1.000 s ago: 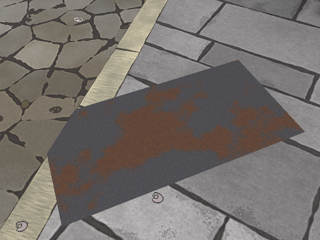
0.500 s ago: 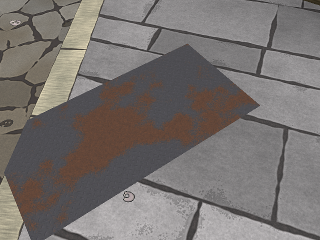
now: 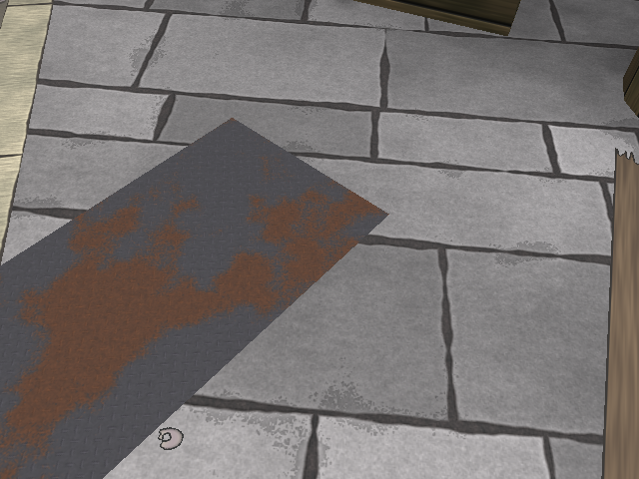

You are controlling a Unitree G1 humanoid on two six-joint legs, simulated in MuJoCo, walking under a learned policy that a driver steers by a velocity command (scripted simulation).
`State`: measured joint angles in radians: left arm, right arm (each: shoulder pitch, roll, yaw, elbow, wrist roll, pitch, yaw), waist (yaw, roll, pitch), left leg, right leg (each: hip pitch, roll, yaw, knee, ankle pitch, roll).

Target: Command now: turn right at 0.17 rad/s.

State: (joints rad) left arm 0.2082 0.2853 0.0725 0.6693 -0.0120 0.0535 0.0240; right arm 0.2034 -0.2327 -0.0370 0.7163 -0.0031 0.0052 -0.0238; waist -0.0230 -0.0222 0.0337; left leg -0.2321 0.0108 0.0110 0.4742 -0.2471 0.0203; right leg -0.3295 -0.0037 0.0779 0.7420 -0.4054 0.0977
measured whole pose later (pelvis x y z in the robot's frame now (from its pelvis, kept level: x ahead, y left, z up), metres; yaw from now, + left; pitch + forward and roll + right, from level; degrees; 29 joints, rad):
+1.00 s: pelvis +0.00 +0.02 +0.00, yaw +23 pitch +0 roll -1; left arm 0.16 0.29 0.07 0.76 -0.01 0.00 0.02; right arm 0.16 -0.28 -0.03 0.63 -0.01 0.03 -0.01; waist 0.00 -0.01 0.04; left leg -0.26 -0.12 -0.13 0.49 -0.22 0.07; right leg -0.28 -0.02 0.06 0.57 -0.26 0.07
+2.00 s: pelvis +0.38 -0.04 +0.00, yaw +5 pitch +0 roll -1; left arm 0.31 0.26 0.05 0.78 0.01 -0.10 -0.02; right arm 0.23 -0.31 -0.06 0.74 0.03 -0.05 0.00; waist 0.04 0.05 0.02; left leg -0.72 0.11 -0.11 0.91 0.02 -0.01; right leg -0.04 0.09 -0.11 0.24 -0.21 -0.09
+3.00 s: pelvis +0.78 +0.03 -0.01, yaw +32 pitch +0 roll +0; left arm 0.16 0.23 0.01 0.73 0.01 0.00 0.00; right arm 0.22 -0.27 -0.04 0.72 -0.01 0.05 -0.03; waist 0.01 0.02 0.05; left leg -0.24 0.02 -0.07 0.54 -0.28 -0.03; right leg -0.35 0.04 0.00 0.51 -0.16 -0.03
